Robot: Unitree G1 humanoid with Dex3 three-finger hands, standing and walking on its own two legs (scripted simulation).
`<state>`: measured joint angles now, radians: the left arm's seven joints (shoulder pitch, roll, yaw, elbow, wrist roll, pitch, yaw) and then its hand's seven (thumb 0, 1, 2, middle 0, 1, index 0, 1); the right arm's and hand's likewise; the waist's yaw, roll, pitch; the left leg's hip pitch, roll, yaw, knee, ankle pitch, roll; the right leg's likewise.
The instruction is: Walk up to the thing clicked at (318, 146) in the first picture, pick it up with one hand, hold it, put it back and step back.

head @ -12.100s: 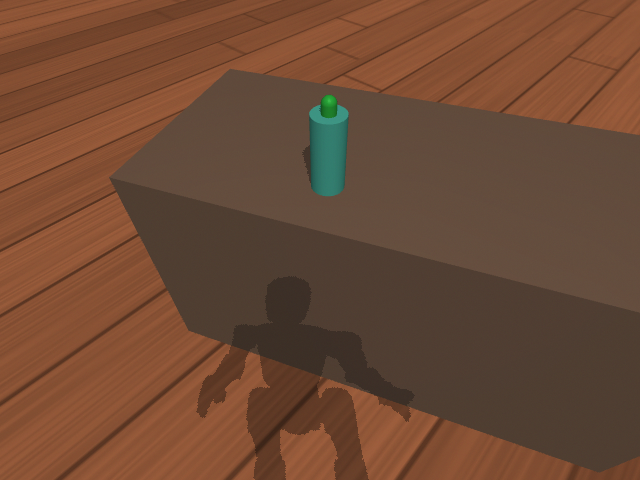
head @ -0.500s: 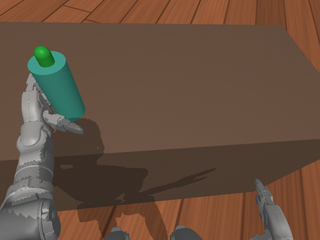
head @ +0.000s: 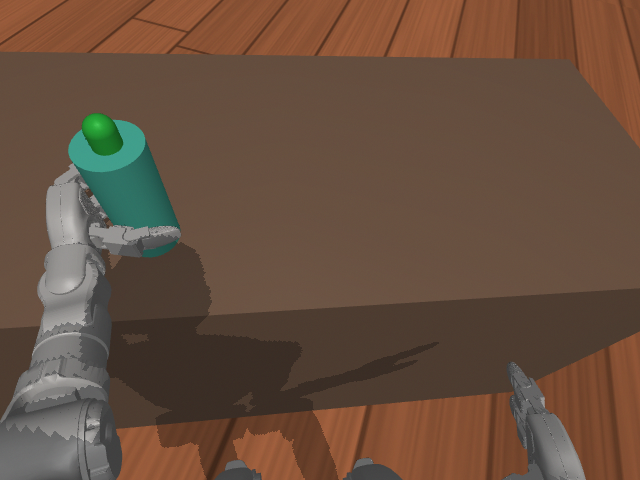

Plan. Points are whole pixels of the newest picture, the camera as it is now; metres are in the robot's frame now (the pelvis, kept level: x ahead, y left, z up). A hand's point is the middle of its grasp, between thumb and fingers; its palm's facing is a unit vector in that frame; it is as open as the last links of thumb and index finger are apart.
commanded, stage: close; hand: left
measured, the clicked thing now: (129, 187) +0.47 +0.20 +0.10
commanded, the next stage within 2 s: settle in 0.12 s
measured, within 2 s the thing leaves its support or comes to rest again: leaves its support in 0.70 s
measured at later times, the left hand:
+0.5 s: hand (133, 211) +0.45 +0.20 +0.07, palm faces +0.13 -0.99 +0.00, open 10.4 cm
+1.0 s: hand (114, 198) +0.44 +0.20 +0.11, palm faces +0.14 -0.99 -0.02, open 10.6 cm
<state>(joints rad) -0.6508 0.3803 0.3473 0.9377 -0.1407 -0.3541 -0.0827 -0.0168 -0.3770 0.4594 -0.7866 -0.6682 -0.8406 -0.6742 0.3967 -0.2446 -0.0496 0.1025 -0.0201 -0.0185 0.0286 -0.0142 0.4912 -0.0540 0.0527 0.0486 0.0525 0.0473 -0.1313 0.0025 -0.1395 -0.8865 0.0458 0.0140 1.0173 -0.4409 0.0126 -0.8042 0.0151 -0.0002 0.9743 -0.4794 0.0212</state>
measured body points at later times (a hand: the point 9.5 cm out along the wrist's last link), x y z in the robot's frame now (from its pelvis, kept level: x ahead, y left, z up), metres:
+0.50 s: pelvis +0.01 +0.00 +0.00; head +0.09 +0.01 +0.45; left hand +0.44 +0.25 +0.07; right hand +0.16 -0.26 -0.03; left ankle +0.02 +0.11 -0.67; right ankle -0.01 -0.14 -0.67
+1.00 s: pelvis +0.00 +0.00 +0.02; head +0.06 +0.01 +0.47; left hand +0.43 +0.26 +0.11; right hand +0.15 -0.26 -0.03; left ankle +0.02 +0.11 -0.67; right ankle -0.01 -0.14 -0.67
